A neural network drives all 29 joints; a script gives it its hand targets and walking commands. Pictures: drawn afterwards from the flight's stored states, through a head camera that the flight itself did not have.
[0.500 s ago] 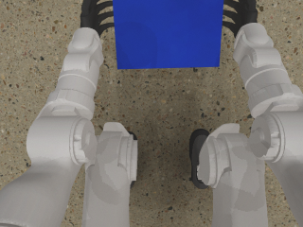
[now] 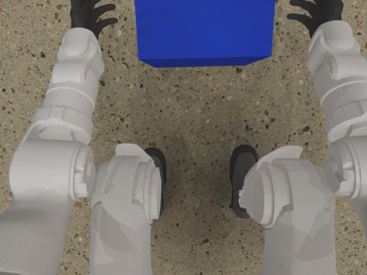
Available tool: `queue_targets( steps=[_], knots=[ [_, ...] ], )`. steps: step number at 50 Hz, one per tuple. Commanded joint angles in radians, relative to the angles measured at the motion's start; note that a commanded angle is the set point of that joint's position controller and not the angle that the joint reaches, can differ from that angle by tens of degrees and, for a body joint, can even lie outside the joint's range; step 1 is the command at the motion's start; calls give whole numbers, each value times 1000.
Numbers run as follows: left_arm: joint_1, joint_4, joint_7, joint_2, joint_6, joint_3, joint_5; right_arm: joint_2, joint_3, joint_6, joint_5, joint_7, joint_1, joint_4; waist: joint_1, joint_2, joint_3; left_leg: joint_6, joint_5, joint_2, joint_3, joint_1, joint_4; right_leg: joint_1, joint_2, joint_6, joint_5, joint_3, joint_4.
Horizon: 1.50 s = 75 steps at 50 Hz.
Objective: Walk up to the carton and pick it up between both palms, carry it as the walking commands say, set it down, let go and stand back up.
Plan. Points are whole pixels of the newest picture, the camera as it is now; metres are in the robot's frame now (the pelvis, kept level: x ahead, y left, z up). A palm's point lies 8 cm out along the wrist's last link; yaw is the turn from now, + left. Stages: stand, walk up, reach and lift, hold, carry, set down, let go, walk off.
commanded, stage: set down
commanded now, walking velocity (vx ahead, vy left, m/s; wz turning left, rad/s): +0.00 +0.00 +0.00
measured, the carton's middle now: (201, 23) +0.54 -0.01 -0.27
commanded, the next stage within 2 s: let go in 1.50 s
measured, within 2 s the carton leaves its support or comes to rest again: neither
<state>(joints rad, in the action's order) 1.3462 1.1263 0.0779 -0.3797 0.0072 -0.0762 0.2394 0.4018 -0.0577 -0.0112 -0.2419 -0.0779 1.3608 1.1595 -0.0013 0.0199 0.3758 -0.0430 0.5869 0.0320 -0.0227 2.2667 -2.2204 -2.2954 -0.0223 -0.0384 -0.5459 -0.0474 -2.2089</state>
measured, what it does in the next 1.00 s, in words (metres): rises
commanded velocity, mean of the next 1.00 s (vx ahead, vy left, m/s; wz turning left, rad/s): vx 0.00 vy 0.00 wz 0.00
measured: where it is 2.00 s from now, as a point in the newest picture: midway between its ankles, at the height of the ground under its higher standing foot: (197, 194)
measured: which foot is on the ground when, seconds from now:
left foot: down 0.00-1.00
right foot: down 0.00-1.00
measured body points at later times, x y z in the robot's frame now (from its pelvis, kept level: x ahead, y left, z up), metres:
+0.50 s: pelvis -0.01 +0.00 +0.07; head +0.35 +0.00 +0.32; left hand +0.53 +0.20 -0.09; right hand +0.53 -0.20 -0.09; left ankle +0.11 +0.13 -0.33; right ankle +0.12 -0.13 -0.33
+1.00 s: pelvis +0.03 +0.00 +0.19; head +0.34 +0.00 +0.51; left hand +0.54 +0.21 +0.08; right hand +0.54 -0.21 +0.08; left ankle +0.11 +0.13 -0.33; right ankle +0.12 -0.13 -0.33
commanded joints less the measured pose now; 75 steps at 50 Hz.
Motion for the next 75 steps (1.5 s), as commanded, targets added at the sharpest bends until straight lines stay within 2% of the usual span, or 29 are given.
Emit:
queue_targets(
  steps=[1, 4, 6, 13, 20, 21, 29, 30, 33, 34, 35, 36, 38, 44, 46, 48, 50, 52, 54, 55, 58, 60, 61, 66, 70, 71, 72, 73, 75],
  knots=[
    [192, -194, 7, -120, 26, -44, -23, 131, -57, -30, 3, -13, 203, -226, 25, -38, -1306, -2, -337, -9, 49, -586, 169, 625, 13, -19, 323, 65, 148],
    [199, -243, 18, -124, 19, -47, -18, 94, -39, -19, 0, -15, 182, -249, 30, -16, -1405, 3, -366, 0, 66, -647, 181, 687, 4, -13, 356, 79, 160],
    [179, -263, 16, -115, -4, -24, 0, 105, -55, 0, 21, -19, 174, -272, -14, -8, -1467, 8, -358, 6, 67, -661, 188, 734, 2, -8, 359, 93, 170],
    [125, -398, 36, -154, -68, -87, -40, 106, -61, 79, 18, -43, 122, -420, 44, -4, -1674, 18, -300, 21, 94, -824, 268, 891, -24, -12, 278, 110, 240],
    [195, -558, 32, -148, -111, -114, -40, 149, -122, 119, 66, -51, 209, -596, 8, 30, -1739, 14, -328, 39, 108, -848, 318, 999, -30, -1, 333, 100, 317],
    [131, -433, 29, -133, -121, -120, -64, 133, -119, 132, 68, -53, 170, -504, 19, -5, -1628, 19, -273, 37, 105, -806, 349, 944, -26, -2, 269, 108, 327],
    [125, -517, 21, -109, -179, -131, -75, 103, -130, 185, 96, -34, 109, -520, 1, -20, -1759, 4, -259, 44, 114, -916, 473, 1014, -40, 8, 242, 114, 460],
    [114, -409, 14, -71, -186, -116, -69, 75, -128, 196, 90, -28, 127, -429, 2, -31, -1601, 8, -193, 48, 110, -838, 511, 964, -30, 5, 185, 121, 480],
    [60, -429, 2, -85, -164, -170, -135, 50, -164, 179, 129, -14, 88, -467, 24, -6, -1520, 12, -224, 49, 113, -839, 553, 931, -43, -1, 226, 110, 541],
    [30, -413, -2, -43, -157, -158, -123, 52, -170, 163, 149, -1, 38, -435, -6, 17, -1487, 11, -250, 52, 106, -809, 558, 916, -47, 5, 244, 115, 543],
    [22, -418, -10, -78, -146, -194, -144, 23, -171, 159, 140, 6, 41, -454, 25, 27, -1436, 14, -262, 52, 98, -772, 579, 902, -45, -2, 281, 115, 546],
    [-4, -392, -19, -38, -135, -176, -140, 26, -201, 142, 167, 15, 12, -439, -15, 23, -1400, 3, -285, 49, 103, -742, 584, 906, -47, 1, 307, 109, 566],
    [-55, -355, -35, -35, -115, -193, -158, 2, -199, 131, 186, 25, -44, -399, 0, 25, -1351, 10, -292, 48, 93, -731, 630, 900, -41, -7, 324, 108, 597],
    [-112, -465, -49, -49, -116, -215, -179, 18, -214, 131, 192, 31, -78, -540, 39, -10, -1522, 1, -384, 58, 108, -899, 757, 1075, -44, -22, 393, 93, 734],
    [-103, -529, -53, -55, -122, -225, -170, 25, -227, 134, 210, 39, -104, -575, 4, 30, -1590, 2, -457, 57, 94, -962, 780, 1116, -48, -21, 468, 100, 760],
    [-92, -592, -60, -58, -128, -211, -161, 21, -200, 143, 184, 45, -94, -627, 21, 27, -1647, 6, -506, 68, 94, -1041, 819, 1176, -53, -24, 499, 93, 801],
    [-127, -531, -70, -23, -137, -188, -150, -12, -192, 152, 197, 58, -145, -551, -16, 8, -1571, 4, -481, 62, 90, -1062, 869, 1154, -53, -21, 470, 105, 846],
    [-166, -478, -82, 10, -136, -185, -169, 7, -224, 142, 208, 66, -157, -525, -4, -14, -1465, 2, -478, 54, 73, -1055, 916, 1119, -40, -19, 450, 88, 886],
    [-165, -567, -85, 0, -127, -183, -160, 18, -235, 128, 209, 77, -189, -573, -29, -24, -1531, -3, -549, 53, 62, -1139, 950, 1165, -45, -16, 516, 92, 919],
    [-170, -541, -87, 17, -122, -190, -173, 5, -221, 122, 195, 82, -174, -574, 17, -41, -1486, -1, -559, 54, 57, -1164, 969, 1140, -46, -15, 493, 84, 934],
    [-200, -490, -87, -12, -122, -215, -206, -10, -229, 120, 195, 88, -186, -541, 31, -48, -1463, -2, -529, 48, 62, -1158, 1011, 1168, -39, -19, 486, 68, 992],
    [-219, -522, -78, -25, -118, -244, -221, -5, -250, 116, 203, 91, -206, -556, 35, -28, -1473, -3, -539, 54, 49, -1235, 1065, 1192, -46, -21, 466, 79, 1032],
    [-223, -498, -81, 1, -121, -239, -210, 5, -247, 113, 222, 96, -229, -534, 0, 15, -1471, -6, -545, 51, 61, -1223, 1071, 1244, -46, -17, 505, 74, 1064],
    [-255, -466, -97, -34, -99, -300, -259, -75, -214, 115, 219, 90, -223, -528, 90, 42, -1360, 2, -514, 52, 74, -1158, 1172, 1372, -35, -27, 529, 35, 1159],
    [-221, -427, -121, 28, -71, -270, -247, -86, -242, 96, 277, 86, -243, -440, 31, 39, -1261, -2, -502, 42, 63, -1128, 1252, 1367, -22, -23, 515, 44, 1211],
    [-252, -405, -134, 79, -75, -248, -221, -76, -266, 92, 303, 85, -260, -438, -25, 30, -1290, -11, -526, 42, 61, -1152, 1248, 1395, -15, -20, 559, 47, 1225],
    [-254, -405, -132, 30, -66, -290, -240, -99, -256, 92, 301, 81, -235, -473, 12, 69, -1315, -2, -529, 41, 47, -1186, 1256, 1405, -23, -30, 548, 65, 1219],
    [-299, -412, -130, 56, -65, -252, -241, -80, -274, 81, 310, 79, -309, -466, -16, 4, -1353, -5, -578, 31, 33, -1289, 1265, 1369, -20, -24, 549, 66, 1222],
    [-287, -442, -126, 37, -64, -251, -265, -78, -266, 73, 310, 77, -296, -501, 0, -4, -1402, -18, -618, 32, 42, -1306, 1246, 1392, -22, -14, 590, 53, 1235]
  ],
)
